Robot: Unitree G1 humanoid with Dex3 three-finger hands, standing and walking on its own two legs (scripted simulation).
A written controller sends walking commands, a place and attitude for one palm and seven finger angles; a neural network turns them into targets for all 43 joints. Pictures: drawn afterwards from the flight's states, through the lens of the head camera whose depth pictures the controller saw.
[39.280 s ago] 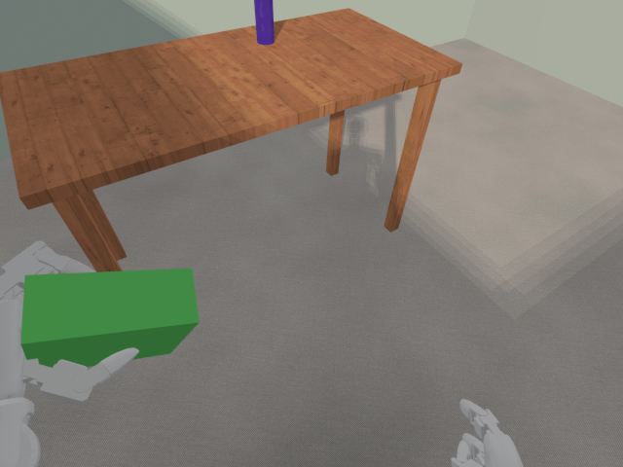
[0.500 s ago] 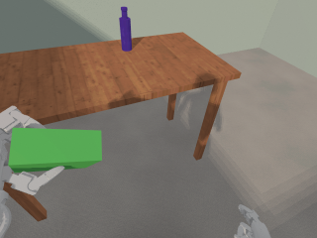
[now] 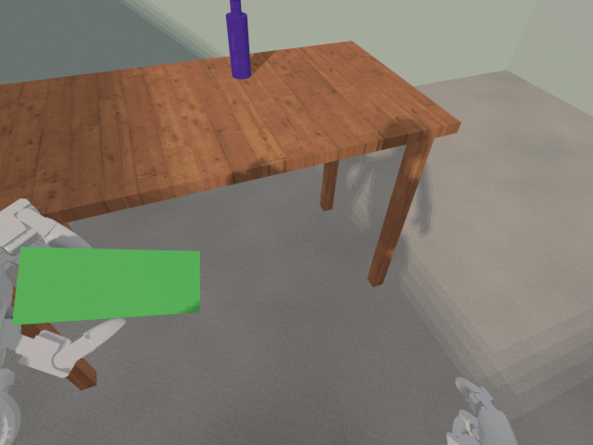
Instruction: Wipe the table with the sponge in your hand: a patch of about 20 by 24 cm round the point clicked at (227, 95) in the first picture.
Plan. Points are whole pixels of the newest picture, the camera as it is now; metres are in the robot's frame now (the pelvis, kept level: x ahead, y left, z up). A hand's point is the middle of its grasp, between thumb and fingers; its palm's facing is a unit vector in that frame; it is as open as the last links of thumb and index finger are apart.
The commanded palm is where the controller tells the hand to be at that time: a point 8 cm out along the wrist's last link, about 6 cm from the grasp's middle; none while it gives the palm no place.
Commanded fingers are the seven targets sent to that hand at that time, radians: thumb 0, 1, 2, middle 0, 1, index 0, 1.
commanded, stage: stop stepping back and stand still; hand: left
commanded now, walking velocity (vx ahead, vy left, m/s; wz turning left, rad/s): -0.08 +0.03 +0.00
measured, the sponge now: (136, 288) +0.23 +0.17 +0.18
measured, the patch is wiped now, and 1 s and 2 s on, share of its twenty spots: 1.00 1.00 1.00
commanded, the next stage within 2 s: stand and wait in 0.54 s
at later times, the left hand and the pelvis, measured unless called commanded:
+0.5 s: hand (53, 247) +0.26 +0.26 +0.20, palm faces +0.38 -0.82 -0.42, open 9.8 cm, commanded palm +0.20 +0.30 +0.22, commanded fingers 0.00 0.10 1.30 -1.20 -1.60 -1.20 -1.60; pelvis +0.04 +0.02 +0.01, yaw -1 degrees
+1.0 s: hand (39, 271) +0.23 +0.26 +0.20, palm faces +0.41 -0.83 -0.38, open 9.8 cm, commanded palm +0.18 +0.30 +0.22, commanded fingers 0.00 0.10 1.30 -1.20 -1.60 -1.20 -1.60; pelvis +0.01 +0.02 +0.02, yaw -1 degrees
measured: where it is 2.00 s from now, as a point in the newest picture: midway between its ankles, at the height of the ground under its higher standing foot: outside the picture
